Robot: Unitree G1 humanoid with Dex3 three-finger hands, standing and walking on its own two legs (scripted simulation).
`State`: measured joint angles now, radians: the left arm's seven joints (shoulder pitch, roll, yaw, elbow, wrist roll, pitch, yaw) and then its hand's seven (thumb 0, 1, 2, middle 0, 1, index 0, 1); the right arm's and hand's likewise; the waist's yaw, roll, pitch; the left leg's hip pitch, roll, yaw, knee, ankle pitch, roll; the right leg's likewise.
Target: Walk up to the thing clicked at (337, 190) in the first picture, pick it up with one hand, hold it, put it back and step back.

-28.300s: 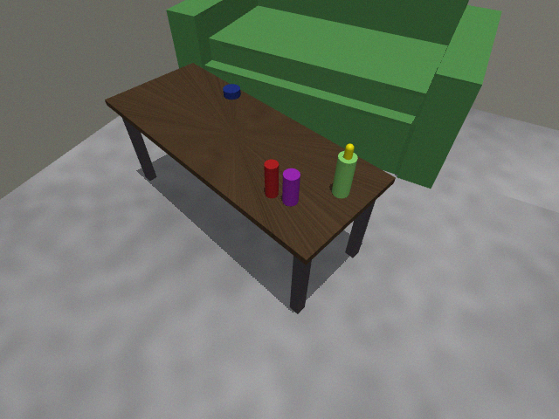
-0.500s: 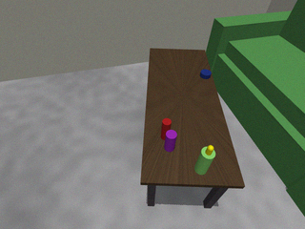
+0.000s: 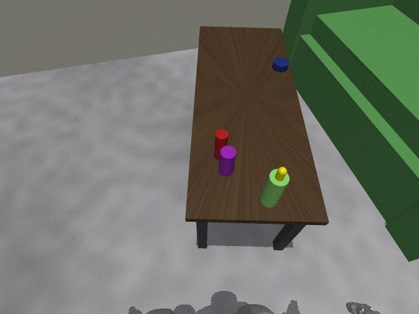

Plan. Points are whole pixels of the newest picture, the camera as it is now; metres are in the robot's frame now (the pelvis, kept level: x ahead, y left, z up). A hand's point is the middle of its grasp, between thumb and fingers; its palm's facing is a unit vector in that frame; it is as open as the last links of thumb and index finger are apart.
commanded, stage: step back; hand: right
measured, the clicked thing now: (275, 185) +0.47 -0.19 -0.22
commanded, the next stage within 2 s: none
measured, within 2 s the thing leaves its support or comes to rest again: neither
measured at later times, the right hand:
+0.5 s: hand out of the picture +0.01 -0.28 -0.17, palm faces -0.14 +0.91 -0.39, open 7.4 cm
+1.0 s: hand out of the picture -0.11 -0.25 -0.14, palm faces -0.02 +0.92 -0.38, open 7.4 cm
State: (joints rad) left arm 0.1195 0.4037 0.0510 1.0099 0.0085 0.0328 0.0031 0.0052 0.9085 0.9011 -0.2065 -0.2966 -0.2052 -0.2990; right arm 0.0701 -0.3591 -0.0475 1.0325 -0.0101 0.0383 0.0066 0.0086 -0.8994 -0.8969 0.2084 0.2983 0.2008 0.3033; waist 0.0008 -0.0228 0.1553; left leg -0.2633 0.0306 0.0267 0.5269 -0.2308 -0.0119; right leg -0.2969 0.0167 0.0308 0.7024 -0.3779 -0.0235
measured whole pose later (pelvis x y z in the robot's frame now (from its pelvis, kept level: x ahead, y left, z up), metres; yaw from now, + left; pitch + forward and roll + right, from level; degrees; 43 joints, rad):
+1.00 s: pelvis -0.24 +0.01 -0.01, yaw -3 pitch -2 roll -1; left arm 0.24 0.40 0.08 0.88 0.01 0.05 0.01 0.01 0.91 0.90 -0.21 -0.30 -0.20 -0.30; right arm 0.08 -0.35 -0.04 0.82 -0.03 0.04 0.00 0.01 -0.90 -0.90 0.21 0.30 0.20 0.30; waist 0.02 -0.01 0.20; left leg -0.36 0.02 0.11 0.58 -0.18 0.07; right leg -0.27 0.03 0.09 0.85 -0.48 0.04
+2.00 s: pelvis -0.54 -0.03 +0.00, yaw +0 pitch -1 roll +2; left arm 0.18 0.36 0.06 0.86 0.04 0.03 0.01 0.01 0.90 0.90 -0.21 -0.30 -0.21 -0.30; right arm 0.14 -0.41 -0.04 0.86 -0.01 0.07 -0.02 0.01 -0.90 -0.90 0.21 0.30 0.20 0.30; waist 0.04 0.03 0.13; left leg -0.44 -0.09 -0.13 1.12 -0.50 -0.01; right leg -0.33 -0.01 0.02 0.62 -0.27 -0.02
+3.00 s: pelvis -0.59 +0.01 +0.00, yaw +0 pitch -2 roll -1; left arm 0.12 0.39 0.05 0.99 0.02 0.00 -0.01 0.01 0.91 0.90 -0.21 -0.30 -0.20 -0.30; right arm 0.14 -0.34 -0.03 0.99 -0.03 -0.02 0.00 0.01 -0.90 -0.90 0.21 0.30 0.20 0.30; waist 0.00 -0.02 0.10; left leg -0.26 0.04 0.03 0.62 -0.32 -0.01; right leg -0.25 -0.02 0.00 0.57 -0.27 0.00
